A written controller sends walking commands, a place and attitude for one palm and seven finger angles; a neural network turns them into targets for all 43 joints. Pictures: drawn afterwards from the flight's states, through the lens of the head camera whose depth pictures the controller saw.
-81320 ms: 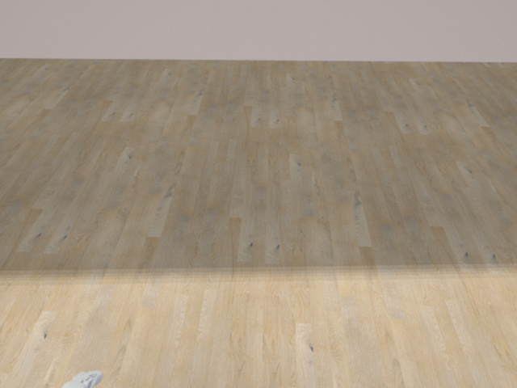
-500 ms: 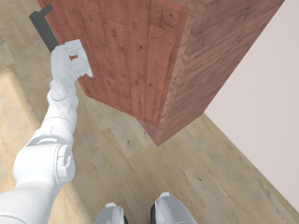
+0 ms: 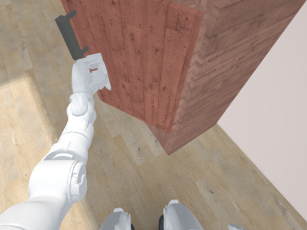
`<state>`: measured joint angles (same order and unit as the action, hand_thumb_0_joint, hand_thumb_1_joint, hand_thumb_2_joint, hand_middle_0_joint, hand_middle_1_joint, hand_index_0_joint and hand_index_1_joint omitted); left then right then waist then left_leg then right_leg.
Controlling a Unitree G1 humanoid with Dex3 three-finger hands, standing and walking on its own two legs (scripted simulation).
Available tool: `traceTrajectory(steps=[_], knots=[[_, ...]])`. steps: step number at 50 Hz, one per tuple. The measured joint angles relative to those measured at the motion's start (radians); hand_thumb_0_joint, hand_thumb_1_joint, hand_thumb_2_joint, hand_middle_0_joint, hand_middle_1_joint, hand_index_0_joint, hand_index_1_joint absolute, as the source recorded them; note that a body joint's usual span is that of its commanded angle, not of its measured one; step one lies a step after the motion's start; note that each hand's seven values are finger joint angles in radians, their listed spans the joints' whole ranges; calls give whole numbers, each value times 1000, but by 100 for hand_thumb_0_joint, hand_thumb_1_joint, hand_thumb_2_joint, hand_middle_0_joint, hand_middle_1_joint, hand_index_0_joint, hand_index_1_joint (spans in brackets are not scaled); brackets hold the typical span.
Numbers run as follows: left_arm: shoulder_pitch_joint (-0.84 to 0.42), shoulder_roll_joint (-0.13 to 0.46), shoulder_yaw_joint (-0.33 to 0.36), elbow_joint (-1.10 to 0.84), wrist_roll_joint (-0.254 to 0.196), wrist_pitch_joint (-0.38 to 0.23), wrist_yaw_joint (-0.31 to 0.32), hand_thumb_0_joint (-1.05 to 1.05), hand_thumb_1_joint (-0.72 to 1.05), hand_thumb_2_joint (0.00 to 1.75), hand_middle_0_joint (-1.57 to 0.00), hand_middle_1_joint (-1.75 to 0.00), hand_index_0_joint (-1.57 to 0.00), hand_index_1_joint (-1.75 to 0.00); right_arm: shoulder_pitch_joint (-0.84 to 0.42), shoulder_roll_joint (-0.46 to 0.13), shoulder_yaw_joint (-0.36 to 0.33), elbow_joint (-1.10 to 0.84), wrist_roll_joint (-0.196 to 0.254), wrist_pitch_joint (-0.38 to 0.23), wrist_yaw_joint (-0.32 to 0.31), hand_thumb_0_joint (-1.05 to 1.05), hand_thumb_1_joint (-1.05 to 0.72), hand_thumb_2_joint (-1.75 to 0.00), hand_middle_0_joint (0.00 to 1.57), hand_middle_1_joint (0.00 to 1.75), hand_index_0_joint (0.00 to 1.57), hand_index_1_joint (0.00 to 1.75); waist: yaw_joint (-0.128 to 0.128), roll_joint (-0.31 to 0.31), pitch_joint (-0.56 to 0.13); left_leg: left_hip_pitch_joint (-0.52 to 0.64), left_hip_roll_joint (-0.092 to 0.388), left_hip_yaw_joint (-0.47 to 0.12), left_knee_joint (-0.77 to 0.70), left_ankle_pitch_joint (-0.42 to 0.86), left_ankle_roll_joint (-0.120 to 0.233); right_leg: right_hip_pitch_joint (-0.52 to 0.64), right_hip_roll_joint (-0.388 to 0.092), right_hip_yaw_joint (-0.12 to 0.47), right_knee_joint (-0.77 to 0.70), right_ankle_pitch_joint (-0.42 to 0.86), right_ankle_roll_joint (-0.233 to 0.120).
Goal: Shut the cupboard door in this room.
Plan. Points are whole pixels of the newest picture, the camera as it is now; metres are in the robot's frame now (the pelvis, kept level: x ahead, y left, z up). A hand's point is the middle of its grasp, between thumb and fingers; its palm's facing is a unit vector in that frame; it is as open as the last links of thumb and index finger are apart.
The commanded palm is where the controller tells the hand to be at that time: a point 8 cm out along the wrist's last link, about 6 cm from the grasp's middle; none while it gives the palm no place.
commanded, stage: draw the hand back to the body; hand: left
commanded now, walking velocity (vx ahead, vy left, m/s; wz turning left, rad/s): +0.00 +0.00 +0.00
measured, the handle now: (75, 36) +0.68 +0.19 +0.06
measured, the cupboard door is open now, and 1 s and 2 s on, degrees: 29 29 29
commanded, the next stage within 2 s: step back with the hand held close in 1.50 s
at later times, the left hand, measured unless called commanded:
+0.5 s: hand (54, 110) +0.36 +0.16 +0.15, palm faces +0.02 -0.99 -0.11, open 3.1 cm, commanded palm +0.32 +0.22 +0.16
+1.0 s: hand out of the picture +0.25 +0.26 +0.21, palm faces +0.38 -0.85 -0.36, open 5.2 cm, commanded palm +0.20 +0.30 +0.24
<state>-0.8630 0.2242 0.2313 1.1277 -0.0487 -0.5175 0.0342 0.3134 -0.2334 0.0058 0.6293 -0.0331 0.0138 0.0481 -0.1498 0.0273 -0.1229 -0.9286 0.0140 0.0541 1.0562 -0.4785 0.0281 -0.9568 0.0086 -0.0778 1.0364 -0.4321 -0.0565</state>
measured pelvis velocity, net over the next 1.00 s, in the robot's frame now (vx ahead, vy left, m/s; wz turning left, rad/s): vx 0.04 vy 0.01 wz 0.01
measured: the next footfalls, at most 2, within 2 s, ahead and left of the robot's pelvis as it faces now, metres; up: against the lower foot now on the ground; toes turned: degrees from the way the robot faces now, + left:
none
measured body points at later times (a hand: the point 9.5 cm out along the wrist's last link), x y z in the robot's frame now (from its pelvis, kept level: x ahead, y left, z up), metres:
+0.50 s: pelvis +0.02 +0.00 +0.06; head +0.04 -0.01 +0.51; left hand +0.35 +0.22 +0.16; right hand +0.17 -0.25 -0.04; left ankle +0.01 +0.10 -0.66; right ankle +0.03 -0.09 -0.66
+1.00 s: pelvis +0.04 +0.01 +0.08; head +0.03 -0.01 +0.53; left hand +0.23 +0.30 +0.23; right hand +0.23 -0.19 -0.01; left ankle +0.01 +0.10 -0.66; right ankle +0.03 -0.09 -0.66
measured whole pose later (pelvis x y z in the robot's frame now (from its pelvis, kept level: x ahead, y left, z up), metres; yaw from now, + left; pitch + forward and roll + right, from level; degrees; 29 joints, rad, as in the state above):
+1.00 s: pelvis +0.04 +0.01 +0.08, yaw +1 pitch -3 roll +0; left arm 0.36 0.32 0.24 -0.27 -0.07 -0.04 0.09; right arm 0.20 -0.21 0.04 0.60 0.01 -0.02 -0.06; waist 0.05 0.08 0.00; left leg -0.07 -0.02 0.05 0.39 -0.27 0.04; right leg -0.10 0.01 -0.07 0.38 -0.23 -0.02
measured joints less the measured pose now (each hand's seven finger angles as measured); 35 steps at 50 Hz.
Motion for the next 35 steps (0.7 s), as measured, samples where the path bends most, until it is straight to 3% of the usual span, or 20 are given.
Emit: traceTrajectory(steps=[10, 17, 22, 28, 35], knots=[[364, -17, -28, -374, -96, 113, -76, 2, 90, 90, -130, -150, -129, -149, 88, -9, -5, -24, 54, 31, -29, 0, -91, -90, 20, 30, 20, 30, 59, 11, 22, 226, 6, 27, -170, 43, 0, 210, 18, 32, -158, 48, 7], [517, 0, -63, -555, -136, 151, -128, 2, 90, 90, -130, -150, -130, -150, 31, -26, -10, -23, 73, -7, -64, 1, -90, -90, 20, 30, 20, 30, 86, -1, 39, 355, 1, 11, -260, 75, -2, 351, 18, 18, -258, 77, 6], [646, 5, -81, -709, -175, 214, -181, 2, 90, 90, -127, -147, -127, -147, -31, -39, -13, -51, 89, -33, -76, 1, -91, -90, 20, 29, 20, 30, 113, 6, 37, 437, -7, 10, -312, 89, 1, 433, 13, 19, -305, 87, 11], [819, 28, -155, -933, -66, 344, -48, 1, 90, 90, -118, -136, -117, -136, -123, -13, -4, -69, 85, -6, -118, 1, -91, -90, 20, 29, 20, 30, 149, 7, 74, 598, -20, 9, -439, 133, 4, 589, 7, 22, -419, 122, 18], [949, 42, -144, -1090, -29, 442, 28, 2, 90, 90, -101, -118, -100, -117, -168, 16, 33, -73, 70, -7, -133, 0, -90, -90, 20, 30, 20, 30, 182, 16, 110, 748, -28, -4, -572, 184, 5, 747, 5, 12, -557, 170, 23]])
